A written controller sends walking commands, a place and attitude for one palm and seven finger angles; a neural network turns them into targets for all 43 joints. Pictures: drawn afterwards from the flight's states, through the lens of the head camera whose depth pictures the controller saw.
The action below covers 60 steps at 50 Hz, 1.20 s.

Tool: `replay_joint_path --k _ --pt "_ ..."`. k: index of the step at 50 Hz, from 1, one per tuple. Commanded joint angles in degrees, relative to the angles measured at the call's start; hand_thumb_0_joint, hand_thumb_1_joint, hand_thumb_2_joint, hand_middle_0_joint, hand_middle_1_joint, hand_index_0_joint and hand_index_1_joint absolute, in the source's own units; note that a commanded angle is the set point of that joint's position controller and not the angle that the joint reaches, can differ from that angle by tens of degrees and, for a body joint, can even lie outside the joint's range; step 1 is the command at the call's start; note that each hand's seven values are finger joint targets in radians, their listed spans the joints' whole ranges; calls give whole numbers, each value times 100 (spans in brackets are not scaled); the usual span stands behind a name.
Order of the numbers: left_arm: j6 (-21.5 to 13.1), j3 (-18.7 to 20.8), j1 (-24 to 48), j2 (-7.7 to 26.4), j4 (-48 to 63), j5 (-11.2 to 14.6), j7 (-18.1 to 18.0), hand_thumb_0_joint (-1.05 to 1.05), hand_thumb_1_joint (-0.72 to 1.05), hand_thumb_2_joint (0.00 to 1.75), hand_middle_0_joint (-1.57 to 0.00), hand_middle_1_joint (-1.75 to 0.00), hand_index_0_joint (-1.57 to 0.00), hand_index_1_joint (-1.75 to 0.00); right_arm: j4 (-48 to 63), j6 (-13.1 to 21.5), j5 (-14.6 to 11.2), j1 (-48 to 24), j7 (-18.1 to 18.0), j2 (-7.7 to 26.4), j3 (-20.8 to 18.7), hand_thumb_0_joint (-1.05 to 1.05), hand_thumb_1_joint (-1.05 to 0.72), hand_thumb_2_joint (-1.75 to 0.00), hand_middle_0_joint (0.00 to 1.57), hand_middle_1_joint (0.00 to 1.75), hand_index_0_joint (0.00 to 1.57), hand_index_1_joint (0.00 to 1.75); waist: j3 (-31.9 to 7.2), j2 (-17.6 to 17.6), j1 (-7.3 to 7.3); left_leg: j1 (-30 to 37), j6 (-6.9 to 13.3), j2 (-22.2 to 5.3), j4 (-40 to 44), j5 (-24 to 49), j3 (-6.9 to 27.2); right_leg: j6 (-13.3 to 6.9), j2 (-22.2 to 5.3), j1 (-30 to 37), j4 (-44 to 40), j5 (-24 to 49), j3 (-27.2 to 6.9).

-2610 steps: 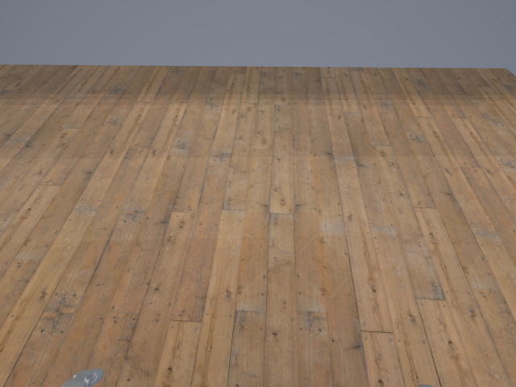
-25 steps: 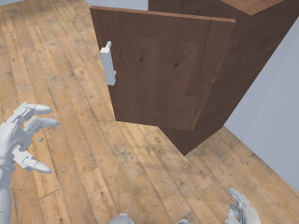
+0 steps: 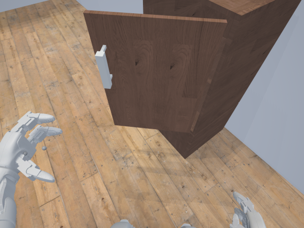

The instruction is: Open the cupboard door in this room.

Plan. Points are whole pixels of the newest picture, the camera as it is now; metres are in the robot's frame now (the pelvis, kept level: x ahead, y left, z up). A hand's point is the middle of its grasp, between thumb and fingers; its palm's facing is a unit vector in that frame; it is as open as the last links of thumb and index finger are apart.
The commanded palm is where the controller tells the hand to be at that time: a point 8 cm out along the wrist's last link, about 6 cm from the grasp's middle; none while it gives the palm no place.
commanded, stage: move the hooked fingers beside the handle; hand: left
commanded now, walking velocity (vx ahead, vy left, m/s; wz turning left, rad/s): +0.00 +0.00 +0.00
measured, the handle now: (105, 67) +0.61 +0.20 +0.05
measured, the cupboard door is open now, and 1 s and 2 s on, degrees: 46 46 46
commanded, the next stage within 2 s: none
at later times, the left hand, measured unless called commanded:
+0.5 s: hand (60, 118) +0.37 +0.27 +0.07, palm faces -0.06 -1.00 -0.02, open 14.0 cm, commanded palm +0.35 +0.32 +0.06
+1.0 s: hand (72, 97) +0.45 +0.26 +0.06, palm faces -0.06 -1.00 -0.02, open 14.0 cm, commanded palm +0.44 +0.31 +0.06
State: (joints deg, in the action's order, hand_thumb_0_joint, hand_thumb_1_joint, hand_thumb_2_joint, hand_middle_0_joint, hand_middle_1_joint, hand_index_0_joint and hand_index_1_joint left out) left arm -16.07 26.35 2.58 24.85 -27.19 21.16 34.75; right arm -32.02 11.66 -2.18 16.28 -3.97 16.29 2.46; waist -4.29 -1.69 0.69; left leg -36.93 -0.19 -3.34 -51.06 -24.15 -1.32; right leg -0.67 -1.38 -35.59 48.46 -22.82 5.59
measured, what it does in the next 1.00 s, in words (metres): stands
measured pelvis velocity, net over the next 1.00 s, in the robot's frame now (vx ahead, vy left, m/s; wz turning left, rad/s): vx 0.00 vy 0.01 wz -0.03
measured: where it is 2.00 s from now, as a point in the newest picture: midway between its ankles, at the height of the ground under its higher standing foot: outside the picture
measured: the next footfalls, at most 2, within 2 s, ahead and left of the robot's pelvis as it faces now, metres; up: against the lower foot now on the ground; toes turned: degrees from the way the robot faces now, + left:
none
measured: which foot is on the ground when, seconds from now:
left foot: down 0.00-1.00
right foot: down 0.00-1.00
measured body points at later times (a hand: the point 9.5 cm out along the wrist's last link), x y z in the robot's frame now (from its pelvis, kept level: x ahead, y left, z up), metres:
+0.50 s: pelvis +0.00 +0.01 +0.00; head +0.07 +0.01 +0.44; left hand +0.37 +0.32 +0.07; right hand +0.10 -0.26 -0.10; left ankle +0.01 +0.12 -0.70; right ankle +0.01 -0.11 -0.70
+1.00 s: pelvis +0.00 +0.01 -0.01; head +0.11 +0.02 +0.42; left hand +0.45 +0.31 +0.07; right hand +0.05 -0.26 -0.12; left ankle +0.01 +0.12 -0.70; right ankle +0.01 -0.11 -0.70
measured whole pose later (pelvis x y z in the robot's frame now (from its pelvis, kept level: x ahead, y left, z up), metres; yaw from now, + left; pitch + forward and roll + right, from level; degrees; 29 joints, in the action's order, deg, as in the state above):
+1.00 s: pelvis +0.00 +0.01 -0.01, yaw -2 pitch +18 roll -2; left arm -19.9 28.0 40.6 34.4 -61.3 10.2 30.3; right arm -34.2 2.5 -0.9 20.3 -2.5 16.6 2.6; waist -4.5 -0.4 6.3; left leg -48.2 0.6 -3.9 -55.9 -25.5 -2.2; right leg 0.0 -1.0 -46.9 52.4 -23.0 4.4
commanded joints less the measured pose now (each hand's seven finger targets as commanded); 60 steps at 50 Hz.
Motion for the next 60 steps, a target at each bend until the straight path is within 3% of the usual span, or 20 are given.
replay_joint_path --k 1,3,5,10,13,16,22,25,29,30,31,34,39,42,45,46,50,53,56,60 --pt "-464 500 1105 1532 1080 210 -20 0 -50 30 -30 -120 -30 -120 748 338 -21 -63 -86 851 -367 0 -90 -90 20 30 20 30 -1376 -99 20 614 148 307 650 1293 120 -30 187 862 -690 1096 -502" --pt "-500 444 1323 1544 1077 156 -31 0 -50 30 -30 -120 -30 -120 711 345 -34 -86 -100 867 -363 0 -90 -90 20 30 20 30 -1308 -198 51 603 145 301 667 1197 145 -39 184 742 -671 977 -464" --pt "-520 141 2059 1385 1135 110 -53 0 -50 30 -30 -120 -30 -120 622 352 -33 -78 -140 862 -343 0 -90 -90 20 30 20 30 -1159 -421 205 708 144 288 648 1063 171 -58 200 485 -654 836 -446" --pt "-437 71 3079 1611 351 -104 -137 0 -50 30 -30 -120 -30 -120 409 298 -30 88 -239 937 -321 0 -90 -90 20 30 20 30 -1074 -161 337 537 142 269 648 676 242 -46 182 212 -674 367 -443" --pt "-443 193 3248 1803 160 -240 -178 0 -50 30 -30 -120 -30 -120 435 265 -11 138 -223 918 -329 0 -90 -90 20 30 20 30 -1613 -496 189 715 125 292 661 935 248 -71 157 389 -543 650 -416" --pt "-494 373 3122 1971 124 -269 -228 0 -50 30 -30 -120 -30 -120 461 208 11 241 -161 913 -354 0 -90 -90 20 30 20 30 -2144 -471 99 904 119 272 577 1574 245 -80 197 683 -383 1328 -380" --pt "-305 555 2899 2053 -702 -289 -284 0 -50 30 -30 -120 -30 -120 523 -27 7 379 -42 978 -383 0 -90 -90 20 30 20 30 -1712 -154 62 352 108 263 581 1633 124 -43 190 713 -377 1612 -377" --pt "-339 400 3485 2041 -774 -377 -279 0 -50 30 -30 -120 -30 -120 504 -127 13 482 -25 997 -409 0 -90 -90 20 30 20 30 -1643 -109 216 330 142 253 525 1604 117 -47 216 560 -357 1605 -392" --pt "-637 221 4201 2003 -558 -457 -264 0 -50 30 -30 -120 -30 -120 418 -216 34 647 -17 984 -443 0 -90 -90 20 30 20 30 -2108 -500 336 728 136 232 457 1797 164 -51 253 360 -292 1620 -378" --pt "-707 187 4473 1998 -527 -417 -247 0 -50 30 -30 -120 -30 -120 380 -232 45 678 -29 990 -442 0 -90 -90 20 30 20 30 -2111 -413 401 769 156 224 388 1872 171 -66 276 317 -264 1691 -383" --pt "-738 333 4530 2173 -720 -434 -243 0 -50 30 -30 -120 -30 -120 309 -270 50 741 -30 1023 -445 0 -90 -90 20 30 20 30 -2200 -401 375 752 143 220 394 1836 198 -61 283 342 -271 1643 -392" --pt "-760 179 4836 2050 -1115 -518 -265 0 -50 30 -30 -120 -30 -120 202 -332 47 770 -45 1009 -444 0 -90 -90 20 30 20 30 -2121 -529 441 726 142 224 378 1718 218 -53 252 139 -260 1498 -373" --pt "-596 413 4953 2467 -1771 -750 -384 0 -50 30 -30 -120 -30 -120 168 -513 74 932 -8 1059 -442 0 -90 -90 20 30 20 30 -2150 -394 382 552 148 202 347 1827 240 -59 246 109 -200 1571 -338" --pt "-647 463 5237 2590 -1785 -815 -458 0 -50 30 -30 -120 -30 -120 199 -607 100 991 35 1046 -429 0 -90 -90 20 30 20 30 -2423 -556 391 639 142 197 257 2160 222 -54 261 153 -107 1849 -353" --pt "-732 420 5681 2593 -2096 -820 -486 0 -50 30 -30 -120 -30 -120 176 -704 105 1036 45 1052 -407 0 -90 -90 20 30 20 30 -2226 -218 551 348 188 184 166 1936 196 -36 302 73 -96 1773 -375" --pt "-757 538 5825 2799 -2229 -886 -488 0 -50 30 -30 -120 -30 -120 147 -744 110 1084 47 1079 -409 0 -90 -90 20 30 20 30 -2312 -260 540 260 178 180 161 1858 193 -26 299 129 -79 1737 -400" --pt "-807 223 6363 2645 -2510 -1024 -440 0 -50 30 -30 -120 -30 -120 87 -839 123 1162 48 1085 -396 0 -90 -90 20 30 20 30 -2204 -491 746 291 205 165 68 1706 232 -44 315 -309 -56 1480 -394" --pt "-791 404 6456 2967 -2668 -1104 -429 0 -50 30 -30 -120 -30 -120 35 -926 136 1279 52 1139 -402 0 -90 -90 20 30 20 30 -2550 -598 707 361 186 158 5 1835 278 -37 313 -299 -10 1523 -407" --pt "-756 234 6958 2884 -2726 -1137 -423 0 -50 30 -30 -120 -30 -120 -46 -989 155 1378 58 1135 -377 0 -90 -90 20 30 20 30 -2686 -770 848 505 177 133 -71 1975 341 -30 335 -556 41 1506 -365" --pt "-664 494 7327 3399 -3030 -1227 -520 0 -50 30 -30 -120 -30 -120 -46 -1062 160 1468 35 1179 -331 0 -90 -90 20 30 20 30 -2522 -630 924 22 232 144 -166 1744 312 -23 350 -480 60 1436 -411"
